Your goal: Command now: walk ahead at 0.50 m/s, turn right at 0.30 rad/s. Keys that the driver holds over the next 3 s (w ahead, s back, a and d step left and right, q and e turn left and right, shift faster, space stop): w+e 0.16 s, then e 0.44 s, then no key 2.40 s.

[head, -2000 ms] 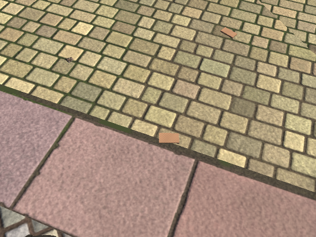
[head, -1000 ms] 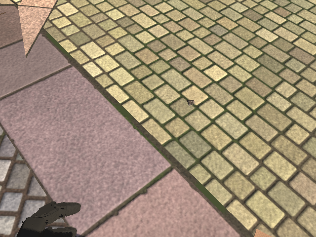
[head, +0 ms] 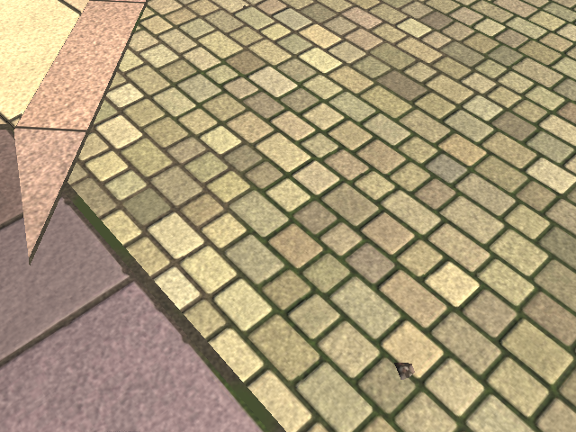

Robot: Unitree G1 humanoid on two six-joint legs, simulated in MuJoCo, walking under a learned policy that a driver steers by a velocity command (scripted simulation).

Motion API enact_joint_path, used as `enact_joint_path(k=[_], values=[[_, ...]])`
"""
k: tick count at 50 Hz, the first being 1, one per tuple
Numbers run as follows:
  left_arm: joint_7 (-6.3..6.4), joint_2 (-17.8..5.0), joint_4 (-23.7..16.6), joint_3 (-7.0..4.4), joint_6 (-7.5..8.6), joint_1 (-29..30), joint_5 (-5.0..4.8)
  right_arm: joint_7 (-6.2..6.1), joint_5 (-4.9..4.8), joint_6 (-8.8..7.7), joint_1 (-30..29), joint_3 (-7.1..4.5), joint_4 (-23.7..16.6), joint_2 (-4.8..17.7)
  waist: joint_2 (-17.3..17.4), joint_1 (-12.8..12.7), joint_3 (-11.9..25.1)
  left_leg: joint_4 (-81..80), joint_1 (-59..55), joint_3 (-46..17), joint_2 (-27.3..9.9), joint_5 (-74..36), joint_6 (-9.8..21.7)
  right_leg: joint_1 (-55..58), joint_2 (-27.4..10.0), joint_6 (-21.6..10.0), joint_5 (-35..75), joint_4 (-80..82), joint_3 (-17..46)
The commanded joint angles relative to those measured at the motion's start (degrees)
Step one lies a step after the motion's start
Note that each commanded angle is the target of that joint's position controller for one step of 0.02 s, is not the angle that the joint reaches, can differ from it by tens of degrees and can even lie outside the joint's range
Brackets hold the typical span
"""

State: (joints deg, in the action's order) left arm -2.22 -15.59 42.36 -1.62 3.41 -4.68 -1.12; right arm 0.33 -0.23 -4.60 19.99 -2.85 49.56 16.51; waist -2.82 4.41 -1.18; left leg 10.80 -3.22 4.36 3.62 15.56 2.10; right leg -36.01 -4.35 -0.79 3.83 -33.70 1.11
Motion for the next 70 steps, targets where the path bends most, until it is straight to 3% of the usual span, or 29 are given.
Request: enact_joint_path(k=[1, 3, 5, 6, 7, 8, 9, 10, 11, 16, 23, 27, 28, 29, 30, 31, 33, 35, 38, 42, 45, 46, 47, 48, 49, 50, 54, 60, 70], values=[[-1.1, -4.44, -6.25, -0.96, 0.95, 6.97, -0.11, -0.64, -0.27, 0.38, 1.15, -2.58, -1.01, 9.76, 5.42, -0.03, -3.41, 0.17, -2.74, -3.76, -18.88, -23.66, 7.17, -3.07, 0.63, -2.41, -4.28, 1.81, -0.02], [-1.44, -5.88, -6.25, -1.7, 0.87, 3.81, 0.28, -1.14, -0.25, 1.12, -0.32, -2.93, -1.33, 10.9, 6.98, -2.38, -0.35, 6.98, -4.59, -1.73, -18.62, -41.59, 5.61, 3.13, 3.57, -4.32, -9.68, 1.8, -3.25], [-0.83, -10.44, -2.86, -4.49, 0.5, -10.43, 0.25, -2.06, 0.08, 2.12, -1.4, -2.69, -2.4, 10.75, 5.88, -9.62, 8.5, 26.93, 1.44, 2.59, -14.92, -52.2, 2.43, 23.99, 7.35, -7.4, -8.13, 3.75, -4.77], [0.03, -16.55, -2.05, -6.36, 0.06, -18.33, 0.48, -2.13, 1.05, 1.31, 2.01, -1.35, -4.84, 7.41, -2.81, -10.47, 16.01, 47.93, 22.38, 3.87, -10.05, -33.55, -0.87, 46.77, -4.84, -14.58, -8.52, 2.7, 15.46], [0.06, -16.21, -2.35, -6.03, 0.03, -18.44, -0.86, -1.16, 1.78, -0.5, 3.97, 0.48, -4.98, 2.82, -11.71, -8.51, 22.21, 64.35, 40.22, -3.26, 1.03, 14.36, -3.61, 59.25, -14.73, -22.81, -17.37, 12.68, 43.25], [0.17, -12.18, -2.46, -4.69, 0.06, -18.41, -0.5, 0.01, -0.22, -2.42, -0.2, -0.88, -5.81, 8.25, -7.03, -10.76, 20.08, 68.31, 46.75, -11.42, -2.69, 14.52, -2.19, 58.41, -13.94, -20.46, -23.05, 15.78, 41.82], [0.44, -10.91, -3.32, -4.3, 0.17, -15.07, 0.34, 0.36, -1.73, -3.44, -5.54, -0.91, -7.83, 9.03, -4.02, -10.27, 12.08, 66.91, 48.02, -10.31, -4.77, 10.9, -1.43, 50.41, -12.18, -18.39, -14.92, 16.03, 33.46], [0.5, -10.19, -4.08, -4.08, 0.34, -11.25, 0.78, -0.01, -0.9, -3.75, -7.74, -0.87, -8.44, 8.47, 1.79, -7.94, 6.42, 62.07, 46.35, -9.55, -6.68, 7.84, -1.65, 41.05, -9.86, -17.02, -1.92, 16.05, 26.56], [0.69, -8.85, -4.98, -3.71, 0.45, -8.56, 1.14, -0.58, 0.51, -3.28, -7.88, -1.45, -8.34, 9.17, 3.02, -5.91, 4.82, 58.0, 42.26, -9.36, -8.38, 6.45, -2.34, 34.68, -8.44, -16.06, 10.24, 15.76, 21.52], [2.19, -11.15, -5.53, -4.62, -0.43, -7.39, 0.94, -1.64, 1.36, -0.02, -6.52, -0.86, -9.38, 5.39, 0.28, -2.69, 4.98, 43.85, 34.53, -7.21, -6.04, 0.72, -6.66, 22.23, -3.66, -15.43, 28.41, 16.09, 12.73], [4.38, -11.02, -4.33, -4.93, -3.96, -10.58, -0.1, -0.65, 0.53, 0.58, -16.88, -0.68, -12.33, 5.26, -2.96, -6.21, 6.88, 23.38, 28.49, -9.32, -1.14, -13.51, -6.83, 23.56, -0.69, -9.23, 11.89, 10.83, 16.69], [4.71, -9.4, -6.0, -4.48, -4.42, -7.22, 0.03, -0.57, 0.93, -0.64, -13.01, -1.97, -11.74, 7.63, -4.31, -2.73, 6.24, 11.25, 21.64, -10.64, -2.72, -17.0, -3.56, 26.25, 1.03, -6.53, 2.43, 2.7, 23.14], [4.53, -6.82, -6.97, -3.62, -4.14, -8.06, 0.73, -1.07, 1.84, -0.87, -10.82, -2.52, -11.91, 10.33, 0.26, -2.8, 10.24, 11.22, 11.71, -15.99, -10.75, -28.92, -0.17, 22.23, 4.33, -4.15, -6.37, -5.58, 20.23], [4.35, -3.8, -6.46, -2.86, -3.87, -16.54, 1.42, -1.72, 2.98, -0.08, -11.39, -2.64, -12.81, 12.46, 13.85, -7.37, 14.04, 14.44, -1.48, -28.59, -23.3, -51.88, 8.02, 10.98, 12.06, -0.55, -39.51, -17.56, 13.26], [4.16, -7.83, -6.26, -3.36, -4.06, -20.18, 0.52, -1.54, 2.13, 1.2, -8.18, -2.84, -11.48, 10.8, 19.53, -6.82, 17.51, 12.5, -3.88, -40.6, -30.91, -44.27, 15.17, 3.9, 11.04, 1.87, -47.12, -28.27, 8.78], [4.37, -12.11, -4.89, -4.67, -4.67, -17.97, 0.18, -1.41, 1.2, 1.57, -9.7, -2.04, -12.59, 7.74, 12.33, -5.4, 13.7, 11.6, -0.19, -36.73, -26.91, -35.63, 14.08, 2.52, 8.58, 3.79, -42.55, -34.4, 9.25], [5.04, -11.85, -4.6, -5.13, -6.68, -13.08, 0.05, -1.25, 1.22, 2.54, -13.41, -1.06, -13.19, 5.35, 7.69, -5.02, 8.28, 10.38, 8.02, -25.54, -20.19, -25.56, 10.24, 2.6, 7.05, 5.73, -36.06, -37.46, 7.71], [4.96, -8.73, -5.26, -4.33, -7.29, -12.41, 0.22, -1.28, 1.53, 3.27, -15.77, -1.08, -12.72, 6.31, 9.71, -6.07, 4.96, 7.41, 15.92, -19.28, -16.34, -21.0, 9.79, 7.06, 6.45, 6.21, -32.25, -33.62, 5.17], [4.71, -5.62, -5.46, -3.14, -6.67, -11.82, 0.67, -1.33, 1.38, 3.65, -15.74, -1.17, -11.69, 6.11, 11.97, -5.53, 6.51, 7.05, 15.72, -15.27, -15.02, -22.5, 10.61, 12.32, 5.67, 6.13, -31.16, -21.99, 2.15], [3.85, -5.99, -5.57, -2.68, -6.23, -9.42, 0.91, -1.07, 0.51, 4.13, -14.06, -1.7, -10.02, 8.06, 13.05, -3.58, 8.1, 7.67, 14.03, -16.38, -16.86, -18.67, 11.52, 18.61, 4.36, 4.47, -26.46, -8.0, 0.59], [3.06, -5.84, -3.72, -2.77, -6.05, -11.83, 1.26, -0.89, -0.45, 4.47, -13.7, -1.17, -8.63, 7.37, 11.47, -5.74, 6.27, 9.44, 19.25, -14.91, -14.82, -9.38, 7.96, 27.86, 5.54, 1.09, -15.69, 8.4, -1.33], [3.12, -7.36, -4.41, -2.85, -6.02, -11.27, 1.98, -0.67, -0.34, 4.14, -11.2, -0.69, -7.49, 6.12, 8.82, -5.39, 5.9, 10.91, 23.02, -13.63, -13.21, -4.89, 4.03, 31.86, 2.5, -1.1, -11.86, 11.35, 2.77], [3.62, -11.54, -5.3, -3.42, -6.14, -11.16, 2.65, -0.14, 1.35, 3.59, -9.8, 0.23, -8.0, 3.15, -3.03, -3.04, 7.2, 19.72, 26.71, -7.38, -7.8, 3.11, -0.65, 34.45, -7.46, -5.0, -5.21, 13.12, 13.7], [3.13, -9.53, -4.77, -2.72, -5.68, -7.55, 3.15, -0.41, 1.44, 3.36, -11.94, 0.34, -8.73, 2.12, -10.69, -2.62, 4.65, 18.41, 22.44, -4.78, -4.9, 7.22, -3.17, 21.64, -11.21, -10.16, -13.96, 16.31, 17.32], [2.81, -6.21, -6.13, -1.77, -4.81, -3.39, 3.3, -0.72, 1.56, 3.46, -13.48, -0.11, -7.91, 4.42, -7.0, -2.8, 1.58, 18.56, 18.21, -5.67, -5.38, 2.28, -4.08, 18.2, -7.47, -8.62, -21.79, 17.47, 14.64], [2.77, -4.86, -5.1, -1.41, -4.07, -3.9, 3.44, -0.75, 1.81, 3.44, -14.18, -0.1, -7.34, 3.82, -6.16, -2.98, 1.28, 16.31, 16.96, -5.64, -5.08, -2.71, -4.26, 18.32, -4.54, -5.65, -25.17, 16.75, 12.02], [2.82, -5.06, -2.95, -1.14, -2.79, -7.44, 2.65, -1.15, 1.26, 3.8, -11.01, -0.47, -4.33, 5.36, -2.92, -3.31, -0.78, 13.88, 13.82, -6.89, -6.51, -7.23, -4.27, 17.36, -1.14, -2.13, -24.82, 15.83, 8.92], [3.21, -5.0, -1.24, -1.19, -2.75, -8.69, 2.04, -1.32, 1.0, 3.27, -10.48, -0.49, -0.47, 4.73, 2.09, -3.78, 0.31, 13.27, 13.41, -7.28, -6.84, -11.28, -4.2, 21.47, 0.41, -2.26, -14.6, 12.78, 6.76], [3.09, -4.26, 3.17, -1.39, -2.83, -9.88, 1.57, -2.37, 0.45, 4.12, -10.43, -0.63, 4.98, 5.09, 2.55, -3.72, 1.92, 14.29, 11.06, -7.15, -6.96, -15.4, -3.56, 23.94, 1.85, -1.77, -5.2, 11.52, 4.35]])
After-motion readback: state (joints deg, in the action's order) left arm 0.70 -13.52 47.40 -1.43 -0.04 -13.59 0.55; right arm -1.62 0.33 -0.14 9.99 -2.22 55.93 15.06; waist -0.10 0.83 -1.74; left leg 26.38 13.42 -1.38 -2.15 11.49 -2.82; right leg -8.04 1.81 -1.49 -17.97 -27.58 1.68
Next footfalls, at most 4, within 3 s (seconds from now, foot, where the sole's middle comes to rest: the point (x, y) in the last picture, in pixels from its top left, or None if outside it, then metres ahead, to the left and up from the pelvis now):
0.10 right None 0.24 -0.12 -0.78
0.56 left None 0.46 0.02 -0.78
0.92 right None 0.30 -0.18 -0.78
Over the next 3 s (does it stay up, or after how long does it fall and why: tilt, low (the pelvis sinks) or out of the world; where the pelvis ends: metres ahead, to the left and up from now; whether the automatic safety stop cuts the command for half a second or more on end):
stays up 0.35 -0.08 0.00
